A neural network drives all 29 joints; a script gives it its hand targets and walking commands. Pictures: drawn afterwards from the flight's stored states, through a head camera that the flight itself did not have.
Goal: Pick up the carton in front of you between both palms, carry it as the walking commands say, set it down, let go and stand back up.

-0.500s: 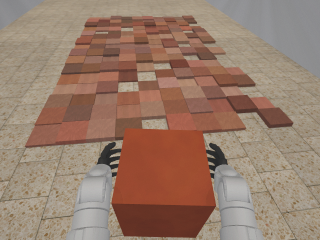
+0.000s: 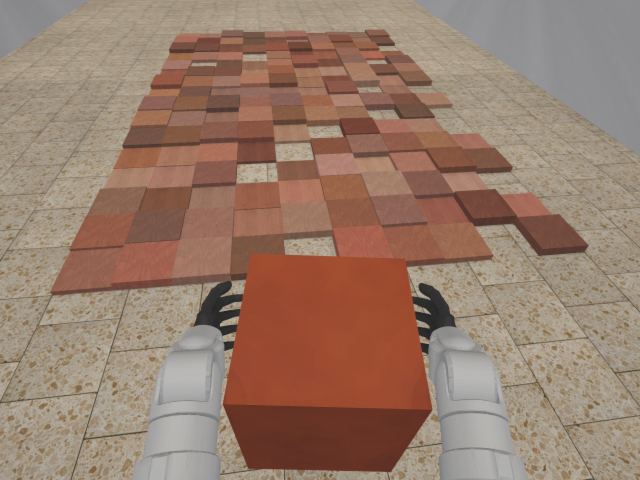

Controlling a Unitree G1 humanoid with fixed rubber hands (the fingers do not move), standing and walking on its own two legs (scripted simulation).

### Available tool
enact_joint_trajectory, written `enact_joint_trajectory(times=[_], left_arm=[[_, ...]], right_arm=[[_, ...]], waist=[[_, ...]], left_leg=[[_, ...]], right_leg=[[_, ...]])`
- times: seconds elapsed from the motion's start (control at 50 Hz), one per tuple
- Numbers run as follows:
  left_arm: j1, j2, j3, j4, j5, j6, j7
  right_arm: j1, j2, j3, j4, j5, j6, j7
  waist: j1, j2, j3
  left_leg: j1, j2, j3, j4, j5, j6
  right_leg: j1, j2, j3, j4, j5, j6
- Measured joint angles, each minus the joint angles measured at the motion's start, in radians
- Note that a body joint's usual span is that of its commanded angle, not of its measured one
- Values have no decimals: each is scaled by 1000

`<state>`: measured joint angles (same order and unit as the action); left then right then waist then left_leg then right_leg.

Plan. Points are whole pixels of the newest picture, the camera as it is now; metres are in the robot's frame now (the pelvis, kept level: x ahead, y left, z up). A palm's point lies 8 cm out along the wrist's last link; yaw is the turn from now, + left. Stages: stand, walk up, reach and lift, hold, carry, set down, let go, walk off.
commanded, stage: hold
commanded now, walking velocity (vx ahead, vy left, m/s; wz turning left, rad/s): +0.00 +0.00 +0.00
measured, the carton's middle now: (323, 367) +0.29 +0.00 -0.02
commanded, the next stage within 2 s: carry in 0.46 s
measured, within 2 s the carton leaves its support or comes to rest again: neither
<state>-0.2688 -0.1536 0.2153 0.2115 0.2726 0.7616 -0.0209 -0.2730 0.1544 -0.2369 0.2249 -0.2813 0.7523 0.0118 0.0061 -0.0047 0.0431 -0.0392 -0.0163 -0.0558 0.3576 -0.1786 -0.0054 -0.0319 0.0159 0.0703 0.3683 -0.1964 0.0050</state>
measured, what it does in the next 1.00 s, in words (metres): walks ahead: left foot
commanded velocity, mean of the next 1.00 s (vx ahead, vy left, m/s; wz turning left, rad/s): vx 0.29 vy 0.00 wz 0.00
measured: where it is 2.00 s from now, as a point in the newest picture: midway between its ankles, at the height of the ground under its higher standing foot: (330, 352)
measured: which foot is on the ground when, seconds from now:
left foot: down 0.00-0.66, up 0.68-0.90, down 0.92-1.00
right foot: down 0.00-0.94, up 0.96-1.00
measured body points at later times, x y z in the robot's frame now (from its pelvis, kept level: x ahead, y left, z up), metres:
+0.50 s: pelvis +0.00 +0.00 +0.00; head -0.04 +0.00 +0.45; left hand +0.30 +0.15 +0.04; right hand +0.30 -0.15 +0.04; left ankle +0.02 +0.12 -0.74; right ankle +0.01 -0.12 -0.74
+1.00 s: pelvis +0.16 +0.00 -0.01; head +0.14 +0.00 +0.44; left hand +0.43 +0.16 +0.07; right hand +0.44 -0.15 +0.07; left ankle +0.17 +0.09 -0.75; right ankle +0.04 -0.11 -0.70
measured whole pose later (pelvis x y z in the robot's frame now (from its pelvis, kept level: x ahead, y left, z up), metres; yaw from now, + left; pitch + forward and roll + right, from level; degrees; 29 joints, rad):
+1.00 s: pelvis +0.16 +0.00 -0.01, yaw -2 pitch +5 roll +1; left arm -0.11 -0.13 0.12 -0.36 0.09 1.19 0.09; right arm -0.15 0.13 -0.07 -0.28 -0.12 1.16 -0.09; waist 0.01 -0.03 -0.15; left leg -0.33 0.02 0.23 0.46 -0.21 0.06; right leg -0.32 -0.06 -0.05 0.86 -0.47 -0.01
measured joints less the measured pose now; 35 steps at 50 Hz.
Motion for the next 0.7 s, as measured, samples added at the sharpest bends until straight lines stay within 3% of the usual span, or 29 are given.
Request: enact_joint_trajectory(times=[0.44, 0.52, 0.56, 0.64, 0.7], left_arm=[[31, 7, -24, -32, -10, 9, 2], [39, 9, -25, -37, -24, 19, 7], [51, 12, -31, -67, -39, 32, 12], [71, 19, -47, -164, -83, 76, 30], [74, 15, -75, -220, -111, 141, 52]], right_arm=[[29, -7, 28, -31, 12, 10, -5], [37, -8, 36, -38, 22, 24, -13], [44, -10, 49, -65, 35, 38, -20], [57, -12, 81, -160, 64, 87, -40], [91, -27, 92, -250, 97, 157, -56]], waist=[[-1, 0, 2], [2, 2, -78], [6, 3, -113], [11, 23, -156], [4, 26, -194]], left_leg=[[4, 1, -2, -5, 0, -1], [-97, 2, 7, 73, -82, -1], [-133, 5, 16, 87, -127, 0], [-185, 30, 26, 115, -67, 0], [-238, 50, 39, 220, -200, -1]], right_leg=[[5, 1, -1, -6, 0, -1], [-104, 3, 1, 86, -99, 1], [-155, -4, -9, 126, -177, 0], [-208, -13, -71, 144, -136, -5], [-198, -9, -98, 106, -69, -20]])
